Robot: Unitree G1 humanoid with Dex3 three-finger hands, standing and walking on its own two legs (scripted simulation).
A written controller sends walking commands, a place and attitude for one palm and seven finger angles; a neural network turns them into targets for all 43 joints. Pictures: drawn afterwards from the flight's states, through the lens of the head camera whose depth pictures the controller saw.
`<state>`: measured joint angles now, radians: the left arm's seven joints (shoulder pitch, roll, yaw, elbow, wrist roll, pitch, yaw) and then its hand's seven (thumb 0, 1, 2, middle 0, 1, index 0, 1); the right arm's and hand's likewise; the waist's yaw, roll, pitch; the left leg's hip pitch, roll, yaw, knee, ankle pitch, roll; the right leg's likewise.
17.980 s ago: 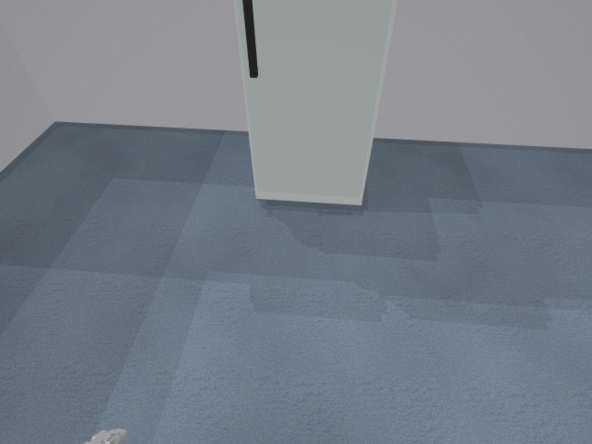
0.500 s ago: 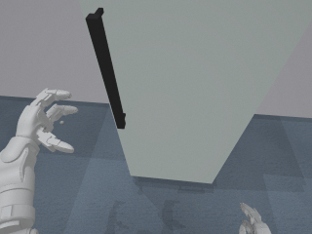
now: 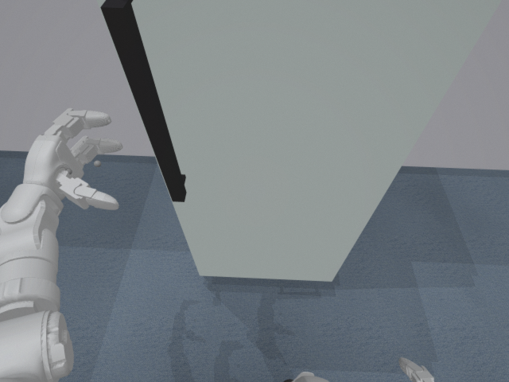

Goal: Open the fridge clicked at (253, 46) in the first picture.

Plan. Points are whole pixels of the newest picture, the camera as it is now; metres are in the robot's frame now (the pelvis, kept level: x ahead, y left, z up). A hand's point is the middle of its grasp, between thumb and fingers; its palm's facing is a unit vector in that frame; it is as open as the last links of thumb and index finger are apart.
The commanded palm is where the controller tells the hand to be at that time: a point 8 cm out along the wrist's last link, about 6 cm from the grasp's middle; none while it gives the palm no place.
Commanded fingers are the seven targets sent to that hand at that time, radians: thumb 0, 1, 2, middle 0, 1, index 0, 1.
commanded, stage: move the hooked fingers beside the handle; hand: left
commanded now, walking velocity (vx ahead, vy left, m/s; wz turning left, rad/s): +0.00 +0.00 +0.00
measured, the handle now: (160, 121) +0.50 +0.16 +0.12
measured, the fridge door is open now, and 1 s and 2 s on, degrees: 0 0 0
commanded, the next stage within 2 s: feel for the door with the fingertips in 1.18 s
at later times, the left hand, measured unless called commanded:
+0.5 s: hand (120, 141) +0.46 +0.22 +0.12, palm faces -0.06 -1.00 +0.00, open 14.0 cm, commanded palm +0.42 +0.28 +0.11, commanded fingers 0.00 -0.50 0.30 -0.30 -1.20 -0.30 -1.20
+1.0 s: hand (117, 151) +0.44 +0.22 +0.11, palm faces -0.07 -1.00 +0.01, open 14.0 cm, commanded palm +0.42 +0.28 +0.11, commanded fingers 0.00 -0.50 0.30 -0.30 -1.20 -0.30 -1.20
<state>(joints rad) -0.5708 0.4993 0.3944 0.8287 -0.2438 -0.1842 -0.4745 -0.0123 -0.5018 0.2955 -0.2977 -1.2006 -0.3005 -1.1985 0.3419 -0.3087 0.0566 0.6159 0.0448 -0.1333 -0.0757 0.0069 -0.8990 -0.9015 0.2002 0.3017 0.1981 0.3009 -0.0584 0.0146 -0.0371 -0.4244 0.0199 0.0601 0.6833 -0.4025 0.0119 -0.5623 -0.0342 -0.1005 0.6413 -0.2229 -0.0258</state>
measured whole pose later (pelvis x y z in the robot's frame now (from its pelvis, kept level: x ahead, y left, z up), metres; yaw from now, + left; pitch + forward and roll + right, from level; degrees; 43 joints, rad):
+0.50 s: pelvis +0.01 +0.01 +0.00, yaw -1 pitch +11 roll -1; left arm -0.70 0.47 0.37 0.95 -0.20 -0.24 -0.39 -0.01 -0.50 0.30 -0.30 -1.20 -0.30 -1.20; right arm 0.38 -0.29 0.06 0.61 0.03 -0.06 -0.04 0.00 -0.90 -0.90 0.20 0.30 0.20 0.30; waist -0.09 0.01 -0.07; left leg -0.47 0.02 0.08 0.70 -0.42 0.03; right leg -0.61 -0.04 -0.08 0.65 -0.23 -0.01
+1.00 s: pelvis +0.01 +0.02 +0.00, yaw -1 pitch +11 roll -1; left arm -0.65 0.45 0.34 0.90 -0.21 -0.22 -0.40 -0.01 -0.50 0.30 -0.30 -1.20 -0.30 -1.20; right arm 0.35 -0.29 0.05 0.59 0.03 -0.04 -0.04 0.00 -0.90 -0.90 0.20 0.30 0.20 0.30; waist -0.07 0.01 -0.08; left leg -0.47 0.01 0.07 0.70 -0.43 0.03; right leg -0.60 -0.04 -0.09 0.64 -0.23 0.00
